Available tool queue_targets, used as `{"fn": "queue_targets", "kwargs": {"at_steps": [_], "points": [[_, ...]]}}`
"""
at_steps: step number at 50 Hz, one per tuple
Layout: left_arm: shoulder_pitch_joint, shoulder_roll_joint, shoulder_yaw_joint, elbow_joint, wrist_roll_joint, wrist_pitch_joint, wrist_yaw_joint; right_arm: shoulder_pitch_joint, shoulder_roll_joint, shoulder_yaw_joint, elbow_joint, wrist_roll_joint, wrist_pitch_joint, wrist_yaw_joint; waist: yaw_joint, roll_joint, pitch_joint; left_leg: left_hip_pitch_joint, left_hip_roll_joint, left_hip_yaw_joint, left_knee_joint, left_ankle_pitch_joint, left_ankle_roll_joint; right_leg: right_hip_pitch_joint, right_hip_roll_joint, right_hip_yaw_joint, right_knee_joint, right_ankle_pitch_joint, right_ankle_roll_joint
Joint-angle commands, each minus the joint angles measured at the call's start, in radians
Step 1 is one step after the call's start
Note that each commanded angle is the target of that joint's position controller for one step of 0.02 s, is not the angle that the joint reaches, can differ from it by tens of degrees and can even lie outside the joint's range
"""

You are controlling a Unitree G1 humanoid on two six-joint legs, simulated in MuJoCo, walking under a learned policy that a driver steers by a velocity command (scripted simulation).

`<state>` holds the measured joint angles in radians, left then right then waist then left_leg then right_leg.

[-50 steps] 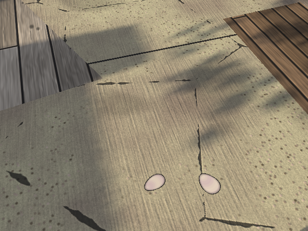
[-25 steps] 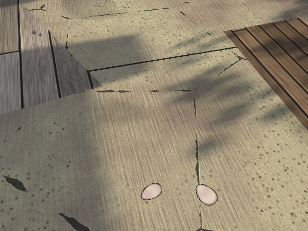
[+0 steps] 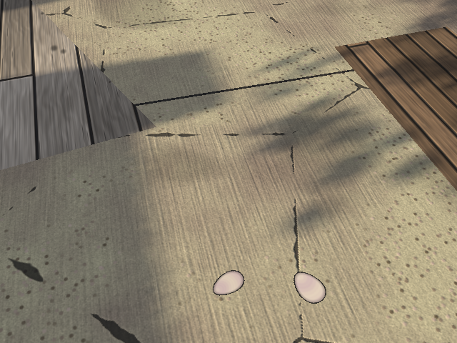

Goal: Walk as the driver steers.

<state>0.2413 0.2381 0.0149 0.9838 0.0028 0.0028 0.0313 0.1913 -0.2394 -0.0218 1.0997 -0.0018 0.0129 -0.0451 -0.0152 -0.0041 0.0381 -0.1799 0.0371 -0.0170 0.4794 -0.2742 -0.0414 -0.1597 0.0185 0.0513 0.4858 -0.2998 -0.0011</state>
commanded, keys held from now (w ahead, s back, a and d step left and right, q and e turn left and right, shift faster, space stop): shift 0.14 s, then w+shift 0.36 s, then shift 0.22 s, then q+shift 0.28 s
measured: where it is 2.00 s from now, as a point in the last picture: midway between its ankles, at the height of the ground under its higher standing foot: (133, 275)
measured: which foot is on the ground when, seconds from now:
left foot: down 0.00-0.80, up 0.82-1.00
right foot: down 0.00-0.38, up 0.40-0.76, down 0.78-1.00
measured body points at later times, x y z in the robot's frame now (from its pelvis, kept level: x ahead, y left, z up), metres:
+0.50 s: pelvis +0.08 +0.05 +0.00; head +0.08 +0.07 +0.45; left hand +0.18 +0.30 -0.14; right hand +0.04 -0.21 -0.14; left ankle +0.01 +0.14 -0.74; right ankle +0.03 -0.10 -0.65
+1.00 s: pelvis +0.29 +0.02 -0.01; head +0.34 +0.03 +0.44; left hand +0.42 +0.30 -0.12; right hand +0.40 -0.25 -0.13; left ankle +0.27 +0.15 -0.66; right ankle +0.40 -0.06 -0.74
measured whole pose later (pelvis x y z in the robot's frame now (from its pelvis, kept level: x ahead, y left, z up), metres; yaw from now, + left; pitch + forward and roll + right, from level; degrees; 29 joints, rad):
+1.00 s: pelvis +0.29 +0.02 -0.01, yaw +10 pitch +1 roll -2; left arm 0.05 0.25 0.04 0.84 0.03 -0.05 0.01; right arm 0.26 -0.28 -0.07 0.84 0.02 0.04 -0.06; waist -0.03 0.02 0.09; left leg -0.56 0.08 0.00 1.17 -0.48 -0.06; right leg -0.37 -0.02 -0.18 0.43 -0.08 -0.06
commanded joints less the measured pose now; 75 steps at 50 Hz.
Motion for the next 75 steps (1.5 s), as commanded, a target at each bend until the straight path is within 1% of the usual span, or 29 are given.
{"fn": "queue_targets", "kwargs": {"at_steps": [1,7,9,11,14,18,19,20,21,22,24,27,31,34,38,39,40,41,42,44,47,51,58,61,62,63,64,67,75], "points": [[0.030,0.105,0.018,-0.015,-0.001,-0.008,0.004,0.028,-0.110,-0.016,-0.019,0.000,-0.006,-0.004,0.001,0.004,-0.002,0.011,-0.004,0.011,-0.059,0.172,0.013,-0.044,-0.025,0.012,-0.085,0.213,-0.012],[0.043,0.094,0.014,0.015,-0.002,-0.008,0.005,0.052,-0.096,-0.012,-0.010,0.000,-0.007,-0.005,0.003,0.004,0.004,0.003,-0.008,0.013,-0.059,0.164,0.016,-0.050,-0.022,0.006,-0.087,0.199,-0.010],[0.084,0.121,0.026,0.032,-0.018,-0.002,0.009,0.090,-0.095,-0.016,0.003,0.017,-0.005,-0.007,0.011,-0.020,-0.007,-0.044,-0.058,0.060,-0.001,-0.308,0.045,-0.074,-0.004,0.011,-0.097,-0.355,-0.052],[0.111,0.156,0.037,0.015,-0.028,-0.023,0.006,0.011,-0.089,-0.015,-0.057,0.021,-0.033,0.001,0.044,-0.073,0.128,-0.237,-0.037,0.028,0.074,-0.444,0.072,-0.137,-0.114,0.179,-0.185,-0.623,-0.125],[0.111,0.189,0.057,0.000,-0.032,-0.069,-0.003,-0.057,-0.041,-0.004,-0.120,0.030,-0.101,0.034,0.045,-0.201,0.135,-0.312,0.015,0.022,0.343,-0.142,0.091,-0.120,-0.343,0.494,-0.360,-0.522,-0.239],[-0.095,0.161,0.047,-0.100,-0.046,-0.077,-0.015,0.247,-0.067,-0.027,-0.020,0.032,-0.136,0.044,-0.127,-0.105,0.048,0.193,-0.060,0.135,-0.010,-0.006,0.123,-0.341,-0.152,0.157,-0.184,-0.301,-0.123],[-0.128,0.118,0.033,-0.128,-0.031,-0.084,-0.017,0.390,-0.102,-0.045,0.026,0.023,-0.137,0.043,-0.176,0.026,-0.003,0.380,0.004,0.010,-0.044,-0.024,0.123,-0.463,-0.082,0.063,0.068,-0.174,-0.088],[-0.145,0.037,0.011,-0.168,-0.018,-0.101,-0.026,0.512,-0.191,-0.064,0.026,0.022,-0.138,0.042,-0.198,0.291,-0.056,0.489,0.247,-0.421,-0.223,-0.278,0.200,-0.636,-0.005,-0.059,0.465,-0.116,-0.041],[-0.127,0.029,0.010,-0.199,-0.056,-0.123,-0.029,0.475,-0.184,-0.052,0.004,0.009,-0.156,0.057,-0.144,0.294,-0.035,0.447,0.377,-0.773,-0.335,-0.536,0.311,-0.799,0.007,0.040,0.673,-0.152,-0.068],[-0.145,0.047,0.007,-0.208,-0.078,-0.138,-0.037,0.359,-0.129,-0.033,-0.030,0.006,-0.165,0.061,-0.098,0.170,0.075,0.400,0.383,-0.718,-0.337,-0.556,0.312,-0.936,-0.069,0.078,0.790,-0.066,-0.096],[-0.121,0.060,0.008,-0.200,-0.043,-0.150,-0.048,0.272,-0.093,-0.015,-0.071,0.000,-0.157,0.075,-0.047,0.065,0.058,0.349,0.298,-0.482,-0.316,-0.338,0.256,-0.926,-0.135,0.051,0.798,0.078,-0.110],[-0.123,0.067,0.021,-0.191,-0.022,-0.128,-0.069,0.311,-0.039,0.008,-0.061,-0.003,-0.129,0.066,-0.029,0.071,0.095,0.232,0.187,-0.238,-0.361,0.054,0.214,-0.794,-0.155,-0.016,0.666,0.170,-0.056],[-0.317,-0.006,-0.007,-0.270,-0.020,-0.124,-0.074,0.301,-0.091,0.009,-0.079,-0.010,-0.107,0.024,-0.050,0.079,0.135,-0.008,0.082,0.009,-0.378,0.553,0.173,-0.479,-0.057,-0.152,0.257,0.349,-0.001],[-0.375,0.031,0.005,-0.302,-0.031,-0.119,-0.087,0.363,-0.138,-0.004,-0.059,0.006,-0.103,0.013,-0.046,0.127,0.100,0.085,0.125,0.010,-0.343,0.633,0.169,-0.353,-0.012,-0.131,0.085,0.434,-0.019],[-0.068,0.150,0.063,-0.210,-0.012,-0.118,-0.071,0.279,-0.147,-0.019,-0.084,0.002,-0.080,0.012,0.145,0.154,-0.102,0.212,0.133,-0.023,0.019,0.926,0.097,-0.020,0.034,-0.075,-0.004,0.464,-0.099],[0.050,0.199,0.075,-0.180,0.006,-0.115,-0.056,0.267,-0.132,-0.014,-0.114,-0.007,-0.078,0.017,0.187,0.107,-0.199,0.076,0.088,-0.029,0.230,0.742,0.065,0.216,-0.073,-0.005,0.025,0.730,-0.132],[0.093,0.271,0.078,-0.177,0.053,-0.105,-0.046,0.396,-0.001,0.017,-0.140,-0.025,-0.079,0.025,0.100,-0.173,-0.387,-0.250,-0.064,0.005,0.664,-0.079,0.016,0.583,-0.391,0.279,0.149,1.214,-0.285],[0.091,0.202,0.052,-0.208,0.054,-0.092,-0.049,0.500,-0.013,0.015,-0.111,0.003,-0.087,0.032,0.086,-0.235,-0.624,-0.282,-0.119,-0.171,0.907,-0.461,0.006,0.632,-0.509,0.490,0.078,1.298,-0.382],[-0.019,0.188,0.055,-0.234,0.026,-0.078,-0.048,0.440,-0.102,-0.019,-0.141,0.036,-0.076,0.031,0.062,-0.174,-0.533,-0.326,-0.057,-0.144,0.966,-0.403,-0.002,0.454,-0.482,0.391,-0.015,0.979,-0.372],[-0.165,0.098,0.035,-0.236,-0.009,-0.067,-0.033,0.272,-0.104,-0.041,-0.187,0.038,-0.031,0.004,0.018,-0.042,-0.203,-0.381,0.028,-0.048,0.887,-0.283,-0.026,0.075,-0.365,0.162,-0.147,0.558,-0.269],[-0.271,0.105,0.042,-0.224,0.030,-0.068,-0.029,0.300,-0.052,-0.053,-0.230,0.030,0.034,-0.021,-0.058,-0.118,-0.073,-0.229,0.061,0.000,0.780,-0.223,-0.030,-0.268,-0.301,-0.025,-0.271,0.276,-0.228],[-0.262,0.174,0.070,-0.206,0.016,-0.075,-0.001,0.217,-0.080,-0.069,-0.322,0.017,0.038,-0.007,-0.052,-0.106,-0.130,-0.263,0.123,0.000,0.595,-0.093,-0.003,-0.198,-0.376,-0.053,-0.331,0.131,-0.264],[-0.336,0.231,0.102,-0.244,-0.048,-0.068,-0.012,0.222,-0.136,-0.103,-0.305,0.039,0.034,0.046,-0.126,-0.100,-0.094,-0.105,0.081,0.155,0.331,-0.103,0.129,-0.122,-0.360,-0.130,-0.401,-0.333,-0.128],[-0.364,0.139,0.081,-0.261,-0.049,-0.051,-0.023,0.402,-0.108,-0.108,-0.204,0.037,0.018,0.046,-0.180,0.138,0.001,0.055,0.002,0.218,0.047,-0.099,0.194,-0.201,-0.246,-0.259,-0.002,-0.348,-0.075],[-0.405,0.086,0.064,-0.275,-0.040,-0.046,-0.034,0.493,-0.126,-0.112,-0.192,0.023,-0.003,0.049,-0.205,0.306,0.071,0.147,0.111,-0.057,-0.010,-0.195,0.273,-0.460,-0.172,-0.273,0.420,-0.344,-0.046],[-0.376,0.010,0.039,-0.326,-0.034,-0.062,-0.048,0.424,-0.185,-0.090,-0.262,0.020,-0.054,0.066,-0.081,0.366,0.113,0.183,0.209,-0.509,-0.099,-0.267,0.370,-0.792,-0.033,-0.150,0.705,-0.341,-0.017],[-0.444,0.064,0.040,-0.377,-0.052,-0.095,-0.070,0.343,-0.230,-0.104,-0.320,0.014,-0.098,0.086,-0.077,0.264,0.082,0.201,0.317,-0.789,-0.317,-0.482,0.428,-0.929,-0.021,0.000,0.738,-0.244,-0.037],[-0.448,0.149,0.065,-0.344,-0.021,-0.147,-0.083,0.251,-0.193,-0.086,-0.370,0.022,-0.111,0.060,-0.029,0.076,0.056,0.166,0.272,-0.595,-0.300,-0.344,0.340,-0.814,-0.081,0.034,0.568,0.036,-0.021],[-0.591,0.056,0.064,-0.392,-0.033,-0.149,-0.098,0.397,-0.118,-0.067,-0.353,0.035,-0.074,-0.011,-0.095,0.143,0.068,0.118,0.134,-0.333,-0.288,0.030,0.248,-0.554,0.024,-0.026,0.127,0.324,0.037]]}}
